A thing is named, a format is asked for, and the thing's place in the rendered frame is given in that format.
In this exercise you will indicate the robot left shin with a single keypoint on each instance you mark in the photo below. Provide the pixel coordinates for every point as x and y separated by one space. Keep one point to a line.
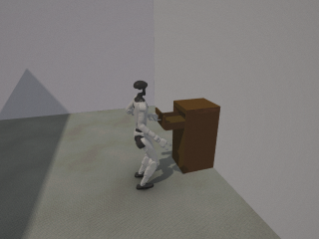
145 163

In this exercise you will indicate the cabinet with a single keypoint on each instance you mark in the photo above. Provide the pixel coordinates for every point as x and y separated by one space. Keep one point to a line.
193 147

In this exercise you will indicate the robot right forearm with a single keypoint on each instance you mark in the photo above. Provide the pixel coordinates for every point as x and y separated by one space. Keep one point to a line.
147 131

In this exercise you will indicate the robot left upper arm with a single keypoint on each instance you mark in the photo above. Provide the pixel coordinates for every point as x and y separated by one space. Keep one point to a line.
129 108

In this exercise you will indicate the left robot hand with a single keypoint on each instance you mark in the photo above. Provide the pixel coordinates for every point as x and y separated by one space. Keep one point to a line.
151 115

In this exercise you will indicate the humanoid robot head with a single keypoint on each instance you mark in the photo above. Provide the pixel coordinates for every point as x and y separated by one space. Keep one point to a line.
141 85

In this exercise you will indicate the drawer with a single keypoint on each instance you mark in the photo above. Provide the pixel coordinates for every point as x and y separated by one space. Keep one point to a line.
171 120

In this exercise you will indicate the right robot hand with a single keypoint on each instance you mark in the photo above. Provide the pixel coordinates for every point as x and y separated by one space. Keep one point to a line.
163 142

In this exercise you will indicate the robot right upper arm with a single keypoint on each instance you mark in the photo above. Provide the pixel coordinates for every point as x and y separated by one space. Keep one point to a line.
142 108

